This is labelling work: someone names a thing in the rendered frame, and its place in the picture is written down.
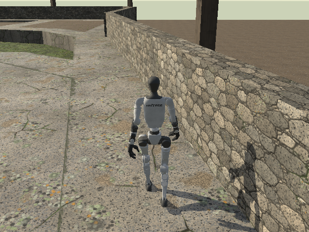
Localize robot right forearm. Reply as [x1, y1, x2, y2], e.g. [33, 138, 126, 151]
[171, 116, 179, 133]

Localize right robot thigh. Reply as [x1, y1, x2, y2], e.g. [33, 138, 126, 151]
[160, 136, 171, 174]

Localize left robot upper arm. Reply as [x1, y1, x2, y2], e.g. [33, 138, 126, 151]
[133, 97, 144, 125]

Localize right robot upper arm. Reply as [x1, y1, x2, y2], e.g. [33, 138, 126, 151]
[164, 97, 176, 123]

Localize left robot hand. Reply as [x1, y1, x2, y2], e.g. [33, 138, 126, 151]
[128, 144, 139, 159]

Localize robot left forearm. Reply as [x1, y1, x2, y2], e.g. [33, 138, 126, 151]
[128, 118, 138, 145]

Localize right robot hand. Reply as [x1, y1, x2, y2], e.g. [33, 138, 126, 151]
[169, 131, 180, 141]

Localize left robot foot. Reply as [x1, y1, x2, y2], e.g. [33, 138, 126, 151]
[145, 180, 152, 191]

